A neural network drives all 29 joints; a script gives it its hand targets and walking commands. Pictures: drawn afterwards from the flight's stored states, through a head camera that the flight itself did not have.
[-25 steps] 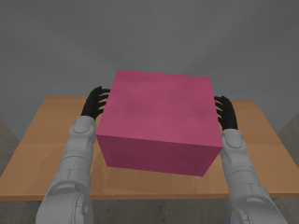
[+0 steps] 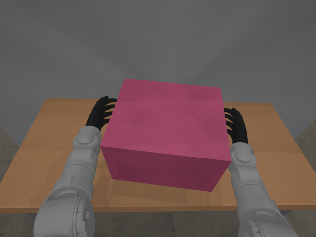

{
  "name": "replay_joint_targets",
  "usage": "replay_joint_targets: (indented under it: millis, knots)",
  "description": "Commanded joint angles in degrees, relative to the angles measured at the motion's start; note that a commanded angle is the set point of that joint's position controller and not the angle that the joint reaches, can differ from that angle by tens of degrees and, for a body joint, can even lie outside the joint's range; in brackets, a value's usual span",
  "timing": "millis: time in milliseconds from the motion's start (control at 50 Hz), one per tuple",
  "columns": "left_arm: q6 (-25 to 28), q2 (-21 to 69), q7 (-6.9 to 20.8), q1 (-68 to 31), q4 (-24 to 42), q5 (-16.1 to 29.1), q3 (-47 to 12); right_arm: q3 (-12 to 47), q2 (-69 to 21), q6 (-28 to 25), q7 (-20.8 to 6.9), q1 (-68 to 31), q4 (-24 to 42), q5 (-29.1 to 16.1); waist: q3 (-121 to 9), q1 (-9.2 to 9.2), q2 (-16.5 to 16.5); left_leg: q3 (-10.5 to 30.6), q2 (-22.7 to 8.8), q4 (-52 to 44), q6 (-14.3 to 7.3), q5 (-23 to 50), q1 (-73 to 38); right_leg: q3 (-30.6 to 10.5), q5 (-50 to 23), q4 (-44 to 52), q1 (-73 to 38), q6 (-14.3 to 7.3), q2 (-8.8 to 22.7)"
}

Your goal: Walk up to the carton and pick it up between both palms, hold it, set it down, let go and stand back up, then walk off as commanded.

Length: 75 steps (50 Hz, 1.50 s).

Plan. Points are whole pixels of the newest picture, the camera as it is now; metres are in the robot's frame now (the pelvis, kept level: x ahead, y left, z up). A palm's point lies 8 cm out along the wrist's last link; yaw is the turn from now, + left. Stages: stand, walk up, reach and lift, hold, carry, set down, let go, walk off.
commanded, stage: set down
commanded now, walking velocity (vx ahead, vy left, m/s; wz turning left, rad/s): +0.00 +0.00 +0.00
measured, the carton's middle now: (166, 133) +0.41 -0.03 +0.03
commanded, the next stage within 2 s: none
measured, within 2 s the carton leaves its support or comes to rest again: rests again in 0.96 s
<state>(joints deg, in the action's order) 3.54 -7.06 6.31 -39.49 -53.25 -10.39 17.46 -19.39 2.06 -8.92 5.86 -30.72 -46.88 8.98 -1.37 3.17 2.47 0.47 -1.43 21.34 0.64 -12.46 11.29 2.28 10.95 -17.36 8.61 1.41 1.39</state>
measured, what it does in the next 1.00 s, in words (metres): stands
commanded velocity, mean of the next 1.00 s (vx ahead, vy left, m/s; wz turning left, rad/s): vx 0.00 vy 0.00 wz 0.00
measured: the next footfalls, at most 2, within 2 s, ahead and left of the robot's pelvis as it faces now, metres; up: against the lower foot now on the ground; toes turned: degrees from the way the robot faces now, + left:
none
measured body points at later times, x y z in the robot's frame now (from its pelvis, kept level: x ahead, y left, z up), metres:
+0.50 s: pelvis +0.00 +0.00 +0.00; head +0.04 +0.02 +0.45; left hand +0.43 +0.16 +0.06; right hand +0.36 -0.22 +0.04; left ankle -0.02 +0.12 -0.75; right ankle -0.03 -0.14 -0.75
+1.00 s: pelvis +0.02 +0.00 +0.00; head +0.10 +0.03 +0.44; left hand +0.44 +0.16 +0.01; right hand +0.37 -0.22 +0.00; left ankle -0.02 +0.12 -0.75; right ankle -0.03 -0.13 -0.75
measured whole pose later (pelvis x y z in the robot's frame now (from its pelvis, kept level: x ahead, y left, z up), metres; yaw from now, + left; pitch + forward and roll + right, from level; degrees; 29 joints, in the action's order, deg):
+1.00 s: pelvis +0.02 +0.00 +0.00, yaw +0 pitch +11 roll -1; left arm 21.0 -9.5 5.9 -45.2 -71.2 -10.7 16.7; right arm -28.5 -0.1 -27.9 7.7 -31.0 -60.3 14.3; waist -0.3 3.2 2.5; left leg 0.5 -1.4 21.3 0.8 -12.4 19.6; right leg 2.3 10.8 -17.3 16.9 1.4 1.4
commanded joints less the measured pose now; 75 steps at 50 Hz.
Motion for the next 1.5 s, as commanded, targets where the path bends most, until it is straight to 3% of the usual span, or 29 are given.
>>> replay_joint_targets:
  millis: [0, 80, 200, 220, 320, 380, 420, 460, 520, 580, 640, 680, 720, 780, 800, 840, 880, 1000, 1060, 1100, 1140, 1160, 1180, 1280, 1300, 1400, 1420, 1440, 1480]
  knots:
    - [4.7, 28.1, 7.7, -34.9, 2.7, 0.0, -13.4, 11.1, -31.1, -5.6, -5.8, -35.8, 5.8, 5.1, -20.7, 6.76, -0.9, -4.6, 3.0, -3.3, 1.6, 14.0, 1.0, 1.4, -31.8, -2.3, -15.5, 2.7, -1.5]
    - [7.3, 26.7, 7.0, -37.3, 0.9, 0.8, -13.5, 10.6, -31.9, -7.4, -6.5, -38.8, 5.6, 5.1, -25.4, 4.98, -3.5, -4.9, 2.5, -2.6, 2.1, 15.1, 0.8, 1.4, -29.2, -2.4, -12.0, 2.1, -1.3]
    - [8.6, 25.7, 6.5, -39.9, -3.7, 0.1, -11.5, 5.9, -29.7, -8.8, -6.9, -38.9, -0.1, 7.6, -19.7, 6.04, -3.1, -4.7, 1.9, -3.3, 2.0, 11.8, 0.2, 2.3, -22.4, -0.8, -8.1, 1.5, -1.2]
    - [8.5, 24.4, 6.6, -38.7, -5.0, -0.5, -10.4, 6.8, -30.5, -8.8, -7.0, -38.4, -0.1, 8.1, -18.0, 4.45, -1.3, -5.5, 2.1, -3.3, 1.8, 10.8, 1.6, 2.2, -23.2, -0.8, -9.8, 2.1, -0.9]
    - [8.9, 25.8, 6.7, -36.3, -9.1, -1.4, -9.3, 6.4, -30.6, -10.0, -6.5, -39.2, 0.2, 7.5, -20.4, 5.68, -1.3, -4.7, 2.4, -2.5, 1.4, 14.1, 2.6, 2.0, -29.7, -2.1, -10.0, 2.2, -1.3]
    - [9.6, 24.5, 6.6, -36.6, -8.8, -2.9, -7.9, 8.0, -32.5, -11.3, -6.8, -39.1, 0.8, 8.3, -23.6, 2.58, -0.9, -5.7, 2.7, -1.5, 1.3, 15.0, 4.6, 1.6, -31.4, -3.2, -10.7, 2.5, -0.7]
    - [9.7, 25.4, 6.3, -36.8, -8.0, -2.6, -8.8, 5.7, -30.0, -11.3, -6.7, -37.2, -1.4, 8.8, -19.5, 5.45, -1.5, -5.0, 2.3, -1.3, 1.6, 14.7, 2.1, 2.6, -30.7, -2.9, -8.7, 2.1, -1.2]
    - [10.2, 23.4, 6.8, -38.4, -9.4, -2.8, -6.4, 6.9, -31.6, -10.7, -6.9, -38.7, -0.5, 8.5, -20.1, 3.59, 0.6, -5.5, 2.6, -3.2, -0.2, 9.5, 6.8, 1.1, -29.8, -2.8, -10.7, 3.3, -0.3]
    - [10.8, 24.1, 6.8, -38.8, -10.0, -3.4, -7.3, 4.4, -30.4, -12.2, -6.7, -39.0, -0.8, 10.6, -22.7, 5.81, 1.0, -4.9, 1.9, -2.6, 0.4, 11.8, 7.0, 1.9, -32.1, -4.0, -11.0, 2.7, -0.5]
    - [12.0, 26.7, 5.6, -39.9, -8.4, -3.5, -9.6, 3.3, -31.2, -14.0, -6.7, -38.3, -4.8, 10.8, -25.9, 6.81, -3.4, -4.1, 1.6, -0.3, 2.0, 16.8, 3.2, 3.0, -32.4, -3.6, -4.1, 2.0, -0.9]
    - [14.4, 24.8, 5.3, -39.3, -10.8, -2.5, -9.8, 6.4, -31.8, -16.5, -6.8, -40.3, -2.6, 10.9, -32.3, 4.61, -3.6, -4.3, 1.5, 1.6, 2.7, 20.5, 3.6, 2.8, -35.4, -4.3, -4.5, 1.9, -0.9]
    - [14.8, 26.0, 4.7, -37.7, -12.8, -2.6, -9.6, 5.0, -30.7, -17.7, -6.7, -37.7, -6.1, 11.2, -30.2, 6.67, -2.6, -3.9, 1.6, 2.3, 2.9, 22.3, 1.4, 3.3, -35.5, -3.7, -3.4, 1.6, -1.5]
    - [15.3, 25.3, 4.7, -35.4, -14.2, -3.6, -8.2, 6.1, -31.4, -17.6, -6.8, -36.8, -6.8, 11.9, -28.0, 3.5, -0.4, -4.5, 1.9, 2.2, 2.1, 22.1, 3.2, 2.5, -37.1, -4.0, -5.3, 1.7, -1.0]
    - [17.2, 28.1, 3.9, -38.0, -13.4, -2.2, -13.3, 3.9, -31.2, -20.3, -6.1, -37.1, -7.6, 12.4, -34.3, 8.5, -5.1, -2.8, 1.1, 4.6, 4.4, 26.5, 0.5, 4.5, -36.1, -3.6, 1.7, 0.7, -1.8]
    - [18.2, 26.8, 3.8, -36.1, -15.1, -2.5, -11.4, 5.8, -32.1, -20.7, -6.3, -36.5, -8.6, 11.5, -33.6, 5.4, -2.8, -3.6, 1.4, 4.4, 3.3, 25.5, 2.8, 3.2, -37.1, -4.0, -1.4, 1.0, -1.4]
    - [19.6, 25.6, 3.6, -37.3, -15.2, -2.7, -9.9, 6.6, -32.7, -21.2, -6.6, -37.6, -8.7, 11.4, -33.0, 4.27, -1.8, -3.1, 1.1, 4.9, 3.5, 28.4, 2.4, 2.8, -39.3, -4.4, -2.9, 1.4, -1.3]
    - [20.9, 25.7, 3.0, -38.6, -13.8, -3.2, -12.1, 5.6, -31.9, -22.8, -6.4, -36.0, -12.1, 12.0, -36.0, 5.57, -6.0, -3.2, 1.1, 5.7, 4.5, 30.4, 0.9, 3.1, -38.7, -4.0, 0.5, 0.4, -1.2]
    - [24.0, 27.7, 2.1, -34.2, -15.8, -2.6, -13.8, 7.9, -32.3, -25.7, -5.7, -32.3, -15.9, 11.0, -37.9, 6.14, -5.6, -2.3, 0.8, 7.4, 5.1, 35.8, -2.2, 3.8, -42.4, -3.2, 3.0, 0.4, -2.0]
    - [24.5, 27.6, 2.7, -35.5, -17.1, -2.3, -12.9, 5.3, -30.7, -25.8, -5.5, -33.1, -17.8, 11.8, -34.5, 7.94, -6.7, -1.8, 0.7, 6.8, 5.5, 32.7, -1.8, 4.2, -35.6, -2.4, 4.1, -0.1, -2.2]
    - [24.4, 27.0, 2.9, -34.0, -18.1, -3.6, -12.1, 5.3, -31.1, -26.3, -5.9, -32.5, -19.3, 12.0, -32.3, 5.97, -6.0, -2.6, 0.7, 6.0, 5.0, 31.6, 0.4, 3.9, -34.8, -2.5, 2.7, -0.7, -2.1]
    - [24.7, 26.4, 2.9, -34.6, -22.2, -3.6, -11.2, 3.9, -30.5, -26.1, -6.1, -33.6, -19.4, 12.6, -30.8, 7.09, -5.3, -2.4, 1.1, 5.6, 4.6, 26.8, 2.7, 3.9, -32.5, -2.3, 4.1, -0.3, -1.8]
    - [25.1, 26.7, 2.9, -34.8, -20.8, -3.2, -10.6, 6.3, -30.7, -26.2, -6.5, -34.4, -17.0, 11.5, -32.5, 4.77, -4.6, -2.9, 1.2, 6.0, 4.0, 28.4, 1.5, 3.6, -33.8, -2.3, 6.1, 0.0, -1.6]
    - [26.1, 25.2, 2.6, -35.8, -20.3, -2.5, -12.8, 5.0, -30.3, -26.2, -6.2, -33.0, -17.8, 11.8, -34.6, 6.8, -5.0, -2.4, 1.2, 6.2, 4.6, 28.9, 2.1, 3.7, -33.8, -2.3, 4.7, -0.3, -2.0]
    - [25.9, 26.5, 2.5, -35.3, -21.3, -3.2, -11.9, 5.3, -29.3, -26.3, -6.6, -32.6, -20.7, 10.9, -31.7, 5.81, -6.7, -2.1, 0.8, 7.4, 4.9, 30.9, 0.3, 3.8, -31.7, -2.4, 8.3, -0.5, -1.9]
    - [25.6, 27.1, 2.8, -36.5, -21.5, -3.0, -13.2, 0.8, -26.9, -25.8, -6.6, -33.0, -23.5, 13.1, -32.0, 8.6, -7.3, -1.6, 0.3, 6.7, 5.0, 27.9, -1.3, 5.2, -26.2, -1.4, 11.7, -1.2, -2.1]
    - [26.5, 26.7, 2.7, -34.7, -22.4, -3.3, -11.8, 2.4, -28.8, -26.9, -6.3, -33.4, -23.0, 12.7, -32.0, 6.29, -6.4, -2.5, 0.7, 8.1, 5.1, 30.6, 1.6, 4.3, -29.5, -2.6, 10.3, -0.8, -2.2]
    - [26.9, 27.0, 2.6, -35.3, -21.4, -2.7, -13.5, 1.5, -27.9, -26.9, -6.0, -32.3, -22.7, 13.2, -33.6, 8.34, -6.1, -1.8, 0.8, 6.9, 4.9, 27.8, 1.1, 4.8, -29.0, -1.7, 10.0, -0.8, -2.1]
    - [27.0, 26.4, 2.5, -35.3, -21.7, -3.9, -11.8, 3.3, -29.3, -27.2, -6.2, -32.7, -22.0, 12.2, -33.0, 5.99, -6.7, -2.1, 0.8, 7.6, 4.8, 29.9, 1.8, 3.7, -29.9, -2.4, 8.2, -0.6, -2.0]
    - [26.4, 27.7, 2.9, -35.3, -22.7, -3.1, -12.8, 1.7, -28.9, -26.7, -6.2, -31.5, -24.9, 12.4, -30.9, 7.87, -6.0, -1.7, 0.7, 7.1, 4.7, 28.8, 1.0, 4.1, -29.1, -1.8, 10.0, -0.8, -2.0]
